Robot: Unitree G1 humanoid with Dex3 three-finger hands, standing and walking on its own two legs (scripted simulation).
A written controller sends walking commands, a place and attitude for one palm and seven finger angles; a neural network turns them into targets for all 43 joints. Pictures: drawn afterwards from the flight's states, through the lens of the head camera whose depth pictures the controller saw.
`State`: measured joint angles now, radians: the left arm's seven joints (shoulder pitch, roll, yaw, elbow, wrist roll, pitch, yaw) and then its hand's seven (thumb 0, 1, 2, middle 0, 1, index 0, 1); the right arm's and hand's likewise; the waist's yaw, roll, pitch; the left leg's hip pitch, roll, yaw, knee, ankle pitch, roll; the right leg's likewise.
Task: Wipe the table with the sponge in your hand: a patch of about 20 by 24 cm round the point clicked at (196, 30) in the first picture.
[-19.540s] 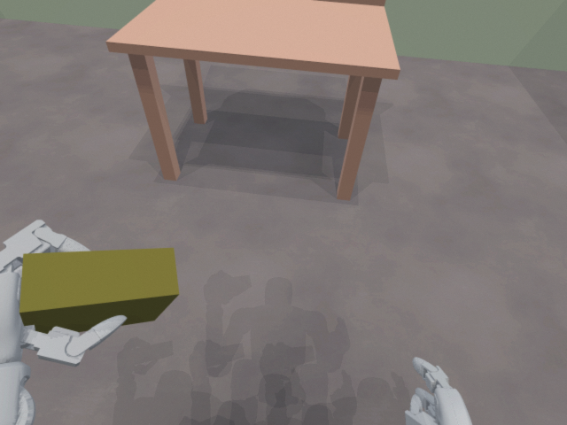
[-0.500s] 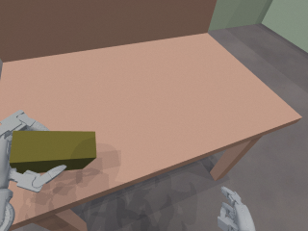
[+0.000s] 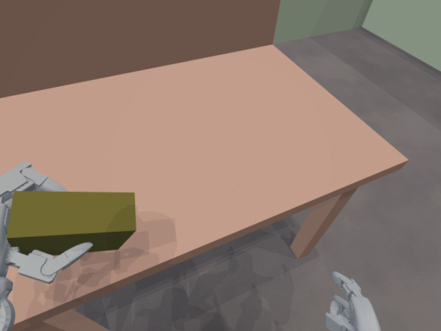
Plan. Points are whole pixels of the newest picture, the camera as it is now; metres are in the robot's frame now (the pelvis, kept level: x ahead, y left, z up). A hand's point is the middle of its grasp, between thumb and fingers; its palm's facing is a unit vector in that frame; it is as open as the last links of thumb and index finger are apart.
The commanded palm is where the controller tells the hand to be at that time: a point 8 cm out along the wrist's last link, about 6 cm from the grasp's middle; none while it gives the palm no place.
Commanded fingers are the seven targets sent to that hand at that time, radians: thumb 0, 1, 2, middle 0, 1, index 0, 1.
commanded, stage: come to a stop and stand still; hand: left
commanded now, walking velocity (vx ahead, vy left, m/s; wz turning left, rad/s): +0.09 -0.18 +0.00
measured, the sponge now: (93, 225) +0.23 +0.19 +0.13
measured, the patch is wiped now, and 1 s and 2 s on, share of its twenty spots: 0.00 0.00 0.00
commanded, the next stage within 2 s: none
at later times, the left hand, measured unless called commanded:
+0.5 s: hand out of the picture +0.22 +0.30 +0.22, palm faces +0.49 -0.73 -0.48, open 9.6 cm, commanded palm +0.14 +0.29 +0.18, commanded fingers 0.00 0.10 1.30 -1.20 -1.60 -1.20 -1.60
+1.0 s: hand out of the picture +0.19 +0.35 +0.20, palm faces +0.41 -0.84 -0.36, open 9.6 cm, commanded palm +0.12 +0.38 +0.18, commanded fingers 0.00 0.10 1.30 -1.20 -1.60 -1.20 -1.60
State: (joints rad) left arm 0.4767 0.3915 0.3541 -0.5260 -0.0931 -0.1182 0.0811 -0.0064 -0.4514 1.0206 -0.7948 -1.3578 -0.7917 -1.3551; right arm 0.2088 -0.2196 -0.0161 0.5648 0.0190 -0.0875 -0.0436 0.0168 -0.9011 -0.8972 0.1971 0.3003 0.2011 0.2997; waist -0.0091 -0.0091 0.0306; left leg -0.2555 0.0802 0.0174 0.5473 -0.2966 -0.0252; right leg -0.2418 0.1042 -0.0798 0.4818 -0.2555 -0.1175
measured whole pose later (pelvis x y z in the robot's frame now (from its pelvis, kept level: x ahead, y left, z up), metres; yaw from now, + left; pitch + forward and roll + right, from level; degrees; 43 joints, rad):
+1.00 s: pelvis -0.04 +0.10 +0.00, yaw +0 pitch +2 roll +1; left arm 0.35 0.47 0.39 -0.56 -0.05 -0.26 0.14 -0.01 -0.45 1.02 -0.79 -1.37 -0.79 -1.36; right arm 0.18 -0.18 0.03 0.60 -0.02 -0.19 0.06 0.02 -0.90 -0.90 0.20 0.30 0.20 0.30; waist 0.05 -0.11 0.05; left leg -0.30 -0.10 0.02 0.46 -0.19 0.08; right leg -0.34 -0.05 -0.03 0.71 -0.40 0.00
